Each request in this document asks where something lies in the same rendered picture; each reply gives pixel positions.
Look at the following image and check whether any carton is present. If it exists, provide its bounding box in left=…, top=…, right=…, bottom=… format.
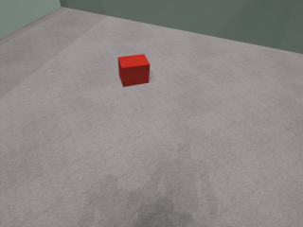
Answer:
left=117, top=54, right=150, bottom=87

